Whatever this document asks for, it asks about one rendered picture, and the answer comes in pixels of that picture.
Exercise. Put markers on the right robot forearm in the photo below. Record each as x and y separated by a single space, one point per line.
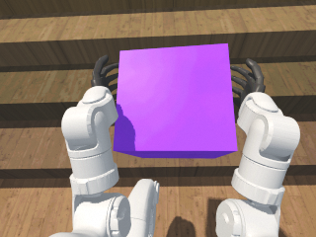
267 152

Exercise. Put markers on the carton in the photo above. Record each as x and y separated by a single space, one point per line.
175 102

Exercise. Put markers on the robot left hand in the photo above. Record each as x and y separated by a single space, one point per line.
99 75

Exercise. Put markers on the robot right hand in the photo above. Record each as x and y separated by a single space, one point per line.
255 80

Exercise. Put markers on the left robot forearm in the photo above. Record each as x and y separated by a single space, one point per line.
86 132

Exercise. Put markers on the robot left thigh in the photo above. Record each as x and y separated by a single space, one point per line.
144 194

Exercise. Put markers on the left robot upper arm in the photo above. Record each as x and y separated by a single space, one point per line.
107 215

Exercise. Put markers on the right robot upper arm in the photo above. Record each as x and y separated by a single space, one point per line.
239 218

